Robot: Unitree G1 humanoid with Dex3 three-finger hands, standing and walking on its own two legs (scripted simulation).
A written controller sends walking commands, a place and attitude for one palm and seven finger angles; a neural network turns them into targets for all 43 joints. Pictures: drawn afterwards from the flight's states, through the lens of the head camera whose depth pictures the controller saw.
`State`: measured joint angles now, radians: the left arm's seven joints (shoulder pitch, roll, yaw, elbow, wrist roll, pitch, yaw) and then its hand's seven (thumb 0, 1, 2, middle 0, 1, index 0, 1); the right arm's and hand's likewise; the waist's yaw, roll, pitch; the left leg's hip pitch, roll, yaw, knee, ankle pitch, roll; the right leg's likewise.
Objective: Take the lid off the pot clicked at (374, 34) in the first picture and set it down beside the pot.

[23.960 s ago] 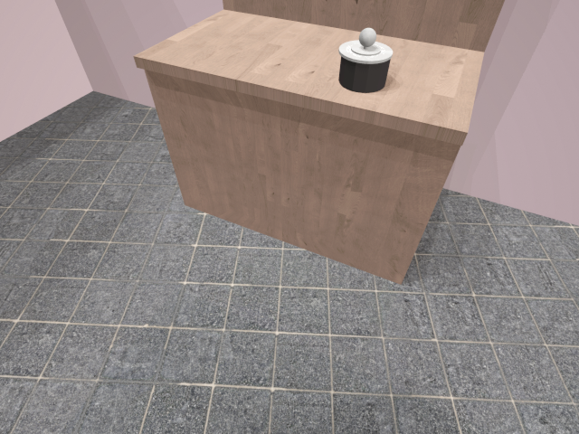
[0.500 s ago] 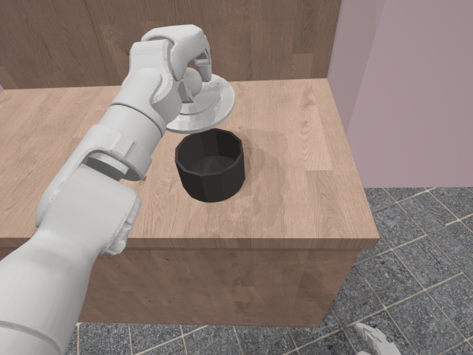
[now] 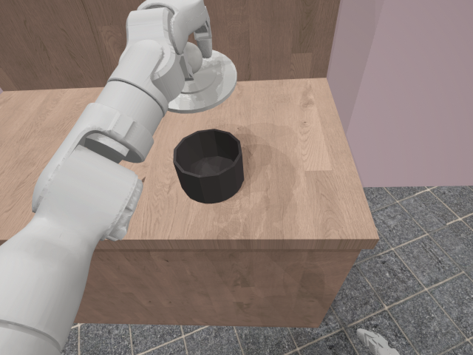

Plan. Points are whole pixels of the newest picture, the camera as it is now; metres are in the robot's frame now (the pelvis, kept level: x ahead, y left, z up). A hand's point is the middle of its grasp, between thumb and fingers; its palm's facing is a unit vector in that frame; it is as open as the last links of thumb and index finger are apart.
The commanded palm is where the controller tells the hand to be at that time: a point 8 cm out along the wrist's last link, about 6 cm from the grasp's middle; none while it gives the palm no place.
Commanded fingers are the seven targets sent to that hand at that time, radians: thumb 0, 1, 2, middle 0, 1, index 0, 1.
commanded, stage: lift the lid straight up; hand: left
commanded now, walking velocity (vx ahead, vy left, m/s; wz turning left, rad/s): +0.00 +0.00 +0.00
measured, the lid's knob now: (187, 58) +0.51 +0.06 +0.26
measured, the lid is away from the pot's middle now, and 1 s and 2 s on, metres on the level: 0.02 0.12 0.24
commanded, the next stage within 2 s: move the lid sideways beside the pot in 0.06 s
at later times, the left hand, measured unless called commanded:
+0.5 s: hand (160, 62) +0.47 +0.10 +0.28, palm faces -0.15 -0.03 -0.99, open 7.8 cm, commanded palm +0.45 +0.11 +0.34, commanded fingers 0.00 0.65 0.94 -0.86 -1.03 -0.86 -1.02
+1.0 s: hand (112, 68) +0.48 +0.18 +0.27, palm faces -0.19 -0.04 -0.98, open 7.7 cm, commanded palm +0.46 +0.18 +0.34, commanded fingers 0.00 0.65 0.94 -0.86 -1.03 -0.86 -1.02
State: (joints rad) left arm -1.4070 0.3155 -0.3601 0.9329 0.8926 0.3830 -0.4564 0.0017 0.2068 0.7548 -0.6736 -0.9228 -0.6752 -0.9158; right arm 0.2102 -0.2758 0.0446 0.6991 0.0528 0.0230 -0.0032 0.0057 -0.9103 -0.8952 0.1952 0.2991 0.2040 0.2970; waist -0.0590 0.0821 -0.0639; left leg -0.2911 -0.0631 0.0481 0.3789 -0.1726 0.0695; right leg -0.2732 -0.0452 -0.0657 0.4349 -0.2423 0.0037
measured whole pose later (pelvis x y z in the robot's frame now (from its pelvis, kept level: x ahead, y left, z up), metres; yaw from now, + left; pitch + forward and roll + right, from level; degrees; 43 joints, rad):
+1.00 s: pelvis +0.00 +0.01 +0.00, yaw +0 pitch +5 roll +0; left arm -1.32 0.54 -0.28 0.88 0.93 0.28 -0.55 0.00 0.21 0.75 -0.68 -0.92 -0.68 -0.92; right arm 0.22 -0.28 0.04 0.68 0.06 0.06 -0.02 0.00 -0.91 -0.90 0.20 0.30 0.20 0.30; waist -0.07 0.06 -0.03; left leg -0.29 -0.06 0.04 0.38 -0.17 0.08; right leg -0.25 -0.04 -0.07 0.39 -0.22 0.01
